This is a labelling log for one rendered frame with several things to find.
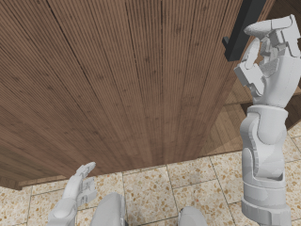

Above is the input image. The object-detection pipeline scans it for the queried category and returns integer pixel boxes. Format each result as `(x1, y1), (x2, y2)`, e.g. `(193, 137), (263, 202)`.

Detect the right robot hand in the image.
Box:
(233, 14), (301, 108)

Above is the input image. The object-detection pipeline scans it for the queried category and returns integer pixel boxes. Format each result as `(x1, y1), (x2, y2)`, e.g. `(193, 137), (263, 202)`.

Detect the handle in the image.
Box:
(222, 0), (266, 62)

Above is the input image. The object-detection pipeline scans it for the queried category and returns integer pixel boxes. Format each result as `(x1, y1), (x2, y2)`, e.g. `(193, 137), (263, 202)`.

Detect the left robot forearm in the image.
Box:
(45, 198), (78, 226)

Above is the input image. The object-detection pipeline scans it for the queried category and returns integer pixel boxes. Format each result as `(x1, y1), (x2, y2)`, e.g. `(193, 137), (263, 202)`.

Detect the left robot hand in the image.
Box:
(61, 162), (97, 207)

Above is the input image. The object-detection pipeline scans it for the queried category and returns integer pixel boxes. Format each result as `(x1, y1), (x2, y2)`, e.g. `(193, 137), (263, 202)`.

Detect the robot right thigh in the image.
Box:
(178, 206), (208, 226)

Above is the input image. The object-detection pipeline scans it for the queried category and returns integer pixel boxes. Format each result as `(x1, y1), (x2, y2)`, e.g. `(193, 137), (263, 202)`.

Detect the wardrobe door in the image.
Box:
(0, 0), (276, 179)
(0, 145), (61, 183)

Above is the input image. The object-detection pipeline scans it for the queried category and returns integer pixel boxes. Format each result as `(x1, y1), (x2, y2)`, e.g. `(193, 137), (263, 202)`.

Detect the robot left thigh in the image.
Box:
(89, 193), (126, 226)

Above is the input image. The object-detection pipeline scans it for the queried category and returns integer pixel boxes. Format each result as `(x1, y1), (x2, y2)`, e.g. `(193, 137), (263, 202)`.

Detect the right robot forearm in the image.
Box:
(240, 105), (292, 226)

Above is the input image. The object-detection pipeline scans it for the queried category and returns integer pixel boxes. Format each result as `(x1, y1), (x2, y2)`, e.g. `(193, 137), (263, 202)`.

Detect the robot thigh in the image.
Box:
(89, 193), (126, 226)
(178, 206), (208, 226)

